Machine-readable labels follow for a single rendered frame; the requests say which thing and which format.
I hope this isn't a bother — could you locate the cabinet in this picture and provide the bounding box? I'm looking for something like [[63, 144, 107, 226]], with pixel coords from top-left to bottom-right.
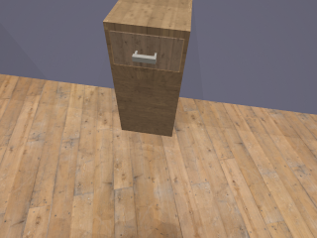
[[103, 0, 192, 137]]

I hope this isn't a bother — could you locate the drawer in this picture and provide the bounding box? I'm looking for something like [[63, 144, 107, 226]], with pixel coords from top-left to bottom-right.
[[109, 30, 184, 71]]

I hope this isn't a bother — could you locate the handle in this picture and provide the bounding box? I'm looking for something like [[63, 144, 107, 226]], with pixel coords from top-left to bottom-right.
[[132, 51, 157, 64]]

